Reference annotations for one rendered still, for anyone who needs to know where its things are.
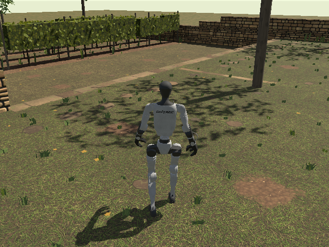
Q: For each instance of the left robot forearm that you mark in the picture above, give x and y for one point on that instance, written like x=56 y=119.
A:
x=139 y=133

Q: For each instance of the left robot thigh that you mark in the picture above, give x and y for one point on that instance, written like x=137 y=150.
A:
x=151 y=159

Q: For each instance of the right robot hand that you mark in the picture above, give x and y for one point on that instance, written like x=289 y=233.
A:
x=193 y=148

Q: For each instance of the robot thigh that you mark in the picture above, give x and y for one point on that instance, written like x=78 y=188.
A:
x=175 y=155
x=151 y=159

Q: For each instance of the left robot hand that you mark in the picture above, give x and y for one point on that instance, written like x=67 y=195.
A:
x=137 y=142

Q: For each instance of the right robot thigh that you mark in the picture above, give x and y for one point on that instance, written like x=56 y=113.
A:
x=175 y=155

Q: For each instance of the right robot forearm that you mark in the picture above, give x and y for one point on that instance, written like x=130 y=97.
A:
x=190 y=137

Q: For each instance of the left robot upper arm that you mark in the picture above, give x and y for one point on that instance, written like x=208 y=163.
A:
x=146 y=115

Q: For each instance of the right robot upper arm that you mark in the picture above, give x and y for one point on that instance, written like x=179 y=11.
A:
x=184 y=118

